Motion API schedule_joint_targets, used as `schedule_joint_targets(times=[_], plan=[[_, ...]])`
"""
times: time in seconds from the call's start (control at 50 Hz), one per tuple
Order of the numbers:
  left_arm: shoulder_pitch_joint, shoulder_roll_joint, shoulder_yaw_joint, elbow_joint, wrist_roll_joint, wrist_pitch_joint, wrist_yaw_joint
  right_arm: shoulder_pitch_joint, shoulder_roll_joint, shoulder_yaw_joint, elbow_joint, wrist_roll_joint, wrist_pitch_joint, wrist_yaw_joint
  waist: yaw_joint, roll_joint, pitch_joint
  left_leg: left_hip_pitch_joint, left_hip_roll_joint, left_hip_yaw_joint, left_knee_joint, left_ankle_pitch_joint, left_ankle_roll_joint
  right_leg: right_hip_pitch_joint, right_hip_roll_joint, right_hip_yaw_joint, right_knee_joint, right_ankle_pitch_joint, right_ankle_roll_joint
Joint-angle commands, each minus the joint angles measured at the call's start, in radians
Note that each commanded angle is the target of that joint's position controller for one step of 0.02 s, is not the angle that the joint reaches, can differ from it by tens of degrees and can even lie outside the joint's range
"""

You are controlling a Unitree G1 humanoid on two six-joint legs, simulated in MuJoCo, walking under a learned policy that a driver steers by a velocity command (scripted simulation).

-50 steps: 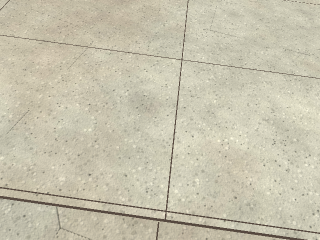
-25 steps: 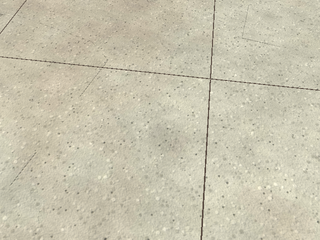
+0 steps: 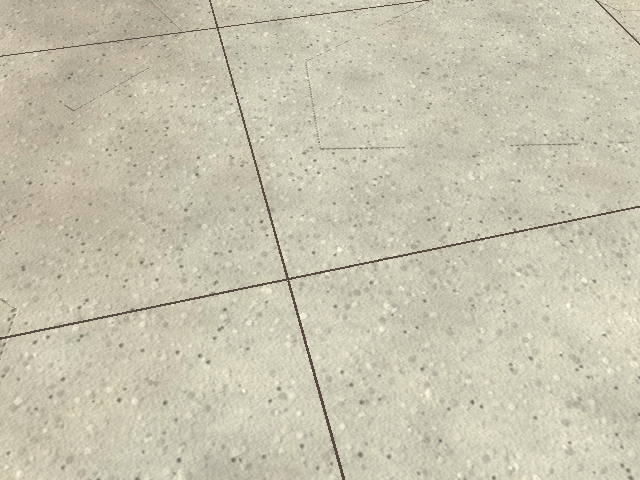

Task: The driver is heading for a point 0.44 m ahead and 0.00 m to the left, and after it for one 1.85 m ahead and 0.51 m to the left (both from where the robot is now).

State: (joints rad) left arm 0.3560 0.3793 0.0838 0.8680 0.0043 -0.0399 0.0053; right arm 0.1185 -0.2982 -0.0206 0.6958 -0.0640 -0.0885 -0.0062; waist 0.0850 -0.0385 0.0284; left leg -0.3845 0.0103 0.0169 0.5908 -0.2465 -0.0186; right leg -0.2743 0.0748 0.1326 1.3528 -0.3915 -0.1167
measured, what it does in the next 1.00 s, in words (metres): walks ahead, turning left: right foot, then left foot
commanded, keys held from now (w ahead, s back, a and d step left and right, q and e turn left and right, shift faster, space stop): w+e+shift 0.04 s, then w+shift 0.18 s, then q+shift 0.78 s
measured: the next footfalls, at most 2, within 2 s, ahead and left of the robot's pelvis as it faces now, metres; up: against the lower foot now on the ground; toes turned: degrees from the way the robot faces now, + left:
right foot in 0.32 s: +0.46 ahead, -0.06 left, +0.00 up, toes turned -13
left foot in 0.74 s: +0.70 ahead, +0.11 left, +0.00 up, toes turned +9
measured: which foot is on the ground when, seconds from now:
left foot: down 0.00-0.32, up 0.34-0.72, down 0.74-1.00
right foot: up 0.00-0.30, down 0.32-0.74, up 0.76-1.00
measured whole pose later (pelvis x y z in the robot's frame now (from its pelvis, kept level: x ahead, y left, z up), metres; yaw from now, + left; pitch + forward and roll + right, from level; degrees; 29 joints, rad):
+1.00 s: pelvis +0.59 +0.03 +0.01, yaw +20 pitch +2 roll -2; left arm -0.05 0.28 0.05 0.73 0.00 0.00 0.02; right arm 0.24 -0.31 -0.09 0.58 0.01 0.03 -0.04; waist -0.04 0.01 0.09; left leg -0.39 -0.15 -0.14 0.45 -0.07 0.10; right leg -0.55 0.04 0.19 0.95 -0.37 0.06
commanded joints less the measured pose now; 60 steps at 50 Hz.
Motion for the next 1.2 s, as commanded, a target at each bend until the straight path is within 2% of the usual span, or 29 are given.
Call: schedule_joint_targets(times=[0.02, 0.08, 0.18, 0.22, 0.26, 0.28, 0.3, 0.32, 0.34, 0.36, 0.38, 0.4, 0.42, 0.46, 0.52, 0.58, 0.66, 0.72, 0.74, 0.76, 0.78, 0.8, 0.82, 0.84, 0.88, 0.94, 1.0, 1.1, 1.2], plan=[[-0.132, 0.038, -0.005, -0.118, 0.031, 0.004, -0.042, 0.211, -0.096, -0.038, 0.027, 0.004, -0.011, -0.008, -0.132, 0.128, -0.051, 0.424, 0.296, -0.329, -0.297, 0.136, 0.087, -0.456, -0.140, -0.030, 0.003, 0.171, 0.019], [-0.195, -0.052, -0.037, -0.166, 0.035, 0.031, -0.070, 0.295, -0.020, -0.017, 0.124, 0.044, -0.033, 0.013, -0.090, 0.176, -0.027, 0.371, 0.240, -0.147, -0.319, 0.447, 0.060, -0.463, -0.151, -0.060, -0.066, 0.164, 0.018], [-0.389, -0.061, -0.088, -0.240, 0.033, 0.013, -0.089, 0.288, -0.057, -0.013, 0.170, 0.034, -0.047, 0.018, -0.066, 0.099, 0.096, 0.274, 0.182, 0.071, -0.477, 0.649, 0.058, -0.400, -0.092, -0.164, -0.457, 0.341, -0.006], [-0.462, -0.056, -0.101, -0.249, 0.035, 0.006, -0.094, 0.353, -0.100, -0.015, 0.204, 0.036, -0.047, 0.012, -0.080, 0.077, 0.113, 0.265, 0.184, 0.122, -0.526, 0.889, 0.056, -0.243, -0.028, -0.269, -0.604, 0.369, -0.029], [-0.364, -0.036, -0.102, -0.201, 0.056, -0.010, -0.085, 0.399, -0.157, -0.019, 0.240, 0.049, -0.036, -0.007, -0.014, 0.106, 0.056, 0.293, 0.204, 0.120, -0.340, 1.300, 0.067, -0.031, 0.055, -0.296, -0.677, 0.324, -0.040], [-0.205, -0.003, -0.088, -0.145, 0.064, -0.016, -0.073, 0.384, -0.183, -0.019, 0.248, 0.057, -0.028, -0.014, 0.064, 0.123, -0.030, 0.278, 0.210, 0.097, -0.148, 1.324, 0.067, 0.153, 0.059, -0.247, -0.723, 0.336, -0.058], [-0.014, 0.027, -0.072, -0.078, 0.066, -0.022, -0.052, 0.339, -0.189, -0.015, 0.247, 0.074, -0.021, -0.015, 0.159, 0.159, -0.102, 0.230, 0.191, 0.087, 0.096, 1.233, 0.068, 0.345, -0.005, -0.171, -0.839, 0.475, -0.091], [0.079, 0.097, -0.049, -0.037, 0.083, -0.023, -0.027, 0.344, -0.129, -0.003, 0.228, 0.081, -0.016, -0.002, 0.153, 0.086, -0.198, 0.077, 0.085, 0.099, 0.454, 0.540, 0.063, 0.571, -0.181, -0.042, -0.826, 0.675, -0.121], [0.069, 0.152, -0.037, -0.072, 0.087, -0.030, -0.022, 0.514, -0.020, 0.012, 0.216, 0.096, -0.011, -0.014, 0.029, -0.118, -0.432, -0.105, -0.046, 0.012, 0.904, -0.381, 0.066, 0.811, -0.545, 0.298, -0.659, 1.391, -0.203], [0.005, 0.096, -0.038, -0.122, 0.003, -0.021, -0.019, 0.507, -0.155, -0.019, 0.244, 0.103, -0.036, 0.003, 0.084, -0.040, -0.589, -0.196, -0.039, -0.260, 0.928, -0.375, 0.053, 0.827, -0.542, 0.390, -0.771, 1.239, -0.299], [-0.085, 0.084, -0.037, -0.126, -0.003, -0.027, -0.019, 0.394, -0.177, -0.041, 0.195, 0.138, -0.033, -0.002, 0.042, 0.004, -0.385, -0.247, 0.017, -0.201, 0.868, -0.332, 0.033, 0.657, -0.503, 0.259, -0.858, 1.126, -0.286], [-0.166, 0.043, -0.042, -0.112, -0.012, -0.048, -0.022, 0.325, -0.125, -0.038, 0.176, 0.138, -0.022, -0.011, -0.015, 0.067, -0.176, -0.282, 0.060, -0.140, 0.773, -0.263, 0.006, 0.449, -0.436, 0.152, -0.946, 1.023, -0.234], [-0.224, -0.008, -0.052, -0.118, -0.013, -0.063, -0.023, 0.327, -0.086, -0.040, 0.191, 0.124, 0.002, -0.023, -0.063, 0.096, -0.115, -0.246, 0.091, -0.119, 0.734, -0.219, -0.012, 0.323, -0.401, 0.080, -0.998, 0.950, -0.198], [-0.307, -0.052, -0.054, -0.134, 0.004, -0.069, -0.027, 0.396, -0.015, -0.042, 0.208, 0.109, 0.049, -0.029, -0.136, 0.049, -0.050, -0.116, 0.109, -0.092, 0.694, -0.128, -0.035, 0.099, -0.351, -0.070, -1.079, 0.921, -0.135], [-0.373, -0.051, -0.049, -0.127, 0.016, -0.066, -0.010, 0.335, 0.014, -0.052, 0.132, 0.094, 0.070, -0.033, -0.168, -0.028, 0.003, -0.119, 0.114, -0.044, 0.562, -0.003, -0.058, -0.052, -0.301, -0.239, -1.136, 0.908, -0.103], [-0.369, -0.021, -0.039, -0.116, 0.008, -0.040, 0.032, 0.247, 0.013, -0.050, 0.076, 0.083, 0.057, -0.013, -0.138, -0.041, -0.030, -0.081, 0.083, 0.027, 0.266, 0.252, -0.038, 0.006, -0.232, -0.361, -1.095, 0.830, -0.065], [-0.342, 0.030, -0.022, -0.109, -0.028, 0.003, 0.051, 0.206, -0.023, -0.063, 0.016, 0.074, 0.068, 0.040, -0.123, -0.033, -0.077, -0.072, 0.044, 0.080, 0.110, 0.266, 0.019, 0.189, -0.307, -0.364, -0.957, 0.895, -0.046], [-0.368, 0.045, -0.007, -0.129, -0.049, 0.028, 0.052, 0.316, -0.115, -0.103, 0.000, 0.078, 0.079, 0.050, -0.201, -0.034, -0.120, 0.076, -0.036, 0.116, 0.026, 0.151, 0.113, 0.201, -0.316, -0.373, -0.678, 1.008, 0.017], [-0.368, 0.030, -0.010, -0.134, -0.047, 0.033, 0.043, 0.421, -0.159, -0.125, 0.019, 0.075, 0.075, 0.037, -0.262, 0.039, -0.146, 0.240, -0.052, 0.065, -0.084, 0.273, 0.161, 0.104, -0.270, -0.361, -0.458, 0.825, 0.065], [-0.302, -0.068, -0.033, -0.153, 0.002, 0.031, 0.024, 0.353, -0.243, -0.137, 0.005, 0.075, 0.070, 0.020, -0.149, 0.328, -0.096, 0.337, 0.097, -0.205, -0.071, 0.868, 0.225, -0.116, -0.104, -0.350, -0.204, -0.077, 0.131], [-0.207, -0.048, -0.034, -0.179, 0.011, 0.025, 0.009, 0.283, -0.284, -0.135, -0.074, 0.022, 0.050, 0.024, -0.074, 0.404, -0.285, 0.532, 0.288, -0.750, -0.172, 0.732, 0.491, -0.387, 0.090, -0.140, 0.117, -0.323, 0.183], [-0.230, 0.038, -0.021, -0.171, -0.006, 0.010, -0.003, 0.215, -0.263, -0.135, -0.125, 0.031, 0.042, 0.037, -0.118, 0.221, -0.367, 0.544, 0.319, -0.789, -0.262, 0.485, 0.472, -0.409, 0.033, 0.032, 0.138, -0.250, 0.155], [-0.307, 0.051, -0.015, -0.193, -0.018, 0.004, -0.004, 0.165, -0.223, -0.126, -0.142, 0.056, 0.041, 0.033, -0.112, 0.126, -0.267, 0.458, 0.278, -0.701, -0.280, 0.339, 0.413, -0.428, 0.007, 0.032, 0.086, -0.163, 0.136], [-0.340, 0.034, -0.014, -0.185, -0.002, 0.008, 0.006, 0.123, -0.182, -0.115, -0.147, 0.083, 0.049, 0.022, -0.085, 0.004, -0.178, 0.344, 0.226, -0.609, -0.285, 0.248, 0.346, -0.427, -0.032, 0.028, 0.001, -0.095, 0.137], [-0.359, 0.029, -0.009, -0.187, 0.005, 0.024, 0.011, 0.094, -0.149, -0.105, -0.174, 0.087, 0.072, -0.007, -0.066, 0.023, -0.147, 0.212, 0.149, -0.508, -0.284, 0.238, 0.282, -0.330, -0.054, 0.029, -0.166, -0.037, 0.141], [-0.353, -0.023, -0.015, -0.171, -0.006, 0.030, 0.012, 0.110, -0.173, -0.118, -0.195, 0.075, 0.096, -0.033, -0.076, 0.064, -0.158, 0.212, 0.091, -0.464, -0.260, 0.317, 0.244, -0.287, -0.013, 0.010, -0.371, 0.010, 0.174], [-0.355, -0.023, -0.011, -0.166, -0.013, 0.035, 0.022, 0.106, -0.187, -0.126, -0.210, 0.079, 0.117, -0.050, -0.087, 0.108, -0.171, 0.208, 0.076, -0.490, -0.250, 0.226, 0.219, -0.278, 0.000, 0.030, -0.465, 0.064, 0.198], [-0.376, -0.007, 0.004, -0.170, -0.014, 0.022, 0.024, 0.074, -0.177, -0.123, -0.234, 0.073, 0.142, -0.046, -0.115, 0.194, -0.133, 0.171, 0.036, -0.548, -0.245, 0.058, 0.189, -0.231, 0.008, 0.043, -0.588, 0.115, 0.199], [-0.320, 0.032, 0.025, -0.160, -0.016, -0.011, 0.003, 0.031, -0.179, -0.121, -0.260, 0.076, 0.148, -0.032, -0.110, 0.230, -0.147, 0.204, 0.030, -0.636, -0.170, 0.153, 0.177, -0.101, -0.001, 0.044, -0.801, 0.116, 0.165]])
Over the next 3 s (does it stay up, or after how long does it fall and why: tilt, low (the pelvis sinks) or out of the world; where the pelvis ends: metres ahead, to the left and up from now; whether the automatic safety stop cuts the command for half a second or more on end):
stays up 0.73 0.02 0.02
